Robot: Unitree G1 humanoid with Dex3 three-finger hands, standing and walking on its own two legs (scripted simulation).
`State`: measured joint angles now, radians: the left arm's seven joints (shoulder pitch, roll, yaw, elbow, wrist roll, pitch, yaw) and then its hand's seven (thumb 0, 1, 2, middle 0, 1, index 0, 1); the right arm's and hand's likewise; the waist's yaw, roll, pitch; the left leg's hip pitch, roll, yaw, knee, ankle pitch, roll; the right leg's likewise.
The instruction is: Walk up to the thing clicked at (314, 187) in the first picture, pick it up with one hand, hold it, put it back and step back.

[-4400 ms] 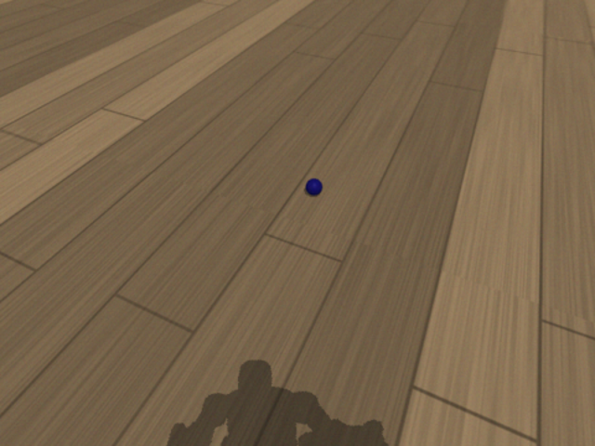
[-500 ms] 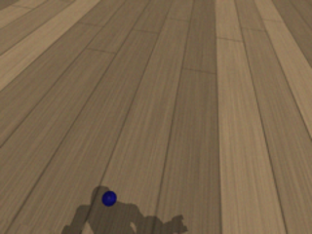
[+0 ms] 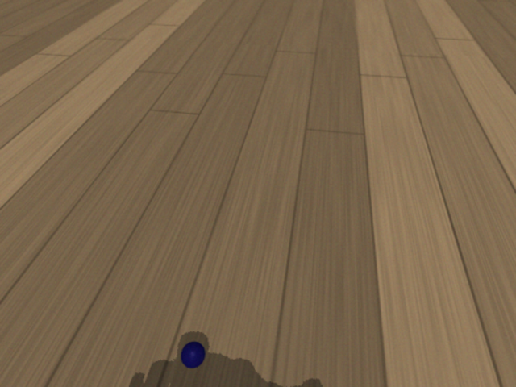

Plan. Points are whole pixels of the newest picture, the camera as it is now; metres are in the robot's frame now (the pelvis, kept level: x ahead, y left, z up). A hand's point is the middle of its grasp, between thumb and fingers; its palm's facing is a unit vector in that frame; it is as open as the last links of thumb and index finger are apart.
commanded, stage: walk up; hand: left
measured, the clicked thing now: (193, 354) +0.41 +0.26 -0.73
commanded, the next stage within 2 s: stand in 1.16 s
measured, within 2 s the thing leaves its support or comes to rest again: neither
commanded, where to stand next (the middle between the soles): +0.06 +0.01 m, yaw +1 degrees
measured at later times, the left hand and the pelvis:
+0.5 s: hand out of the picture +0.10 +0.26 -0.14, palm faces +0.00 -0.94 -0.34, open 7.3 cm; pelvis +0.02 +0.00 +0.01, yaw +0 degrees
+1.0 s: hand out of the picture +0.11 +0.26 -0.14, palm faces +0.01 -0.94 -0.33, open 7.3 cm; pelvis +0.03 +0.01 +0.01, yaw +1 degrees
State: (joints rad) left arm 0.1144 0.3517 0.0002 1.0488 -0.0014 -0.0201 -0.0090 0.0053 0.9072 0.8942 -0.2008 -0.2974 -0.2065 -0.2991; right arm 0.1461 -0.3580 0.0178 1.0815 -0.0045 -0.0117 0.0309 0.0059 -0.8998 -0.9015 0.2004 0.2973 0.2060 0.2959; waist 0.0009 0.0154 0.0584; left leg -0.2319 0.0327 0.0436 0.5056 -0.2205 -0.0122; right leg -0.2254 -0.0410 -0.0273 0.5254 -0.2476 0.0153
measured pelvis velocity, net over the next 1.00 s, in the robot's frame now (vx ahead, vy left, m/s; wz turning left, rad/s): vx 0.03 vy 0.01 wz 0.01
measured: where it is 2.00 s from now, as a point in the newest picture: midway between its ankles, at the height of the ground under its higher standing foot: outside the picture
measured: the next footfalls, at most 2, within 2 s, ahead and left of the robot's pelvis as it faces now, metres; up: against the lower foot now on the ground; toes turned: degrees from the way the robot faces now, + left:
none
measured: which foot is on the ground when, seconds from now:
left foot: down 0.00-1.00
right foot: down 0.00-1.00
